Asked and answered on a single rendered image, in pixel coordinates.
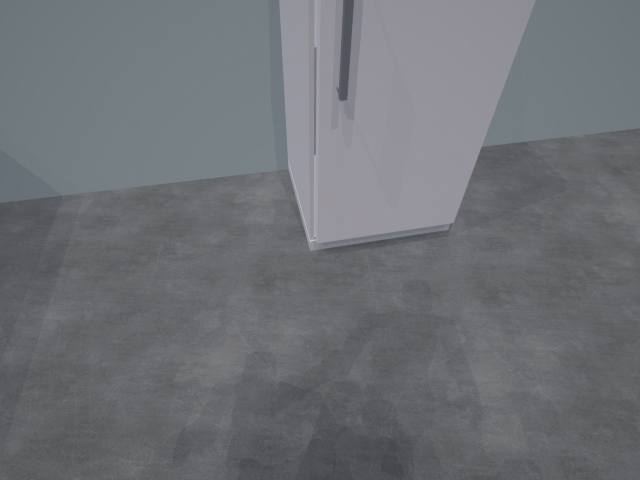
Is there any fridge door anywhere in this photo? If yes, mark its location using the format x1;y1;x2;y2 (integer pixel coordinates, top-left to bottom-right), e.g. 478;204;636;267
315;0;536;243

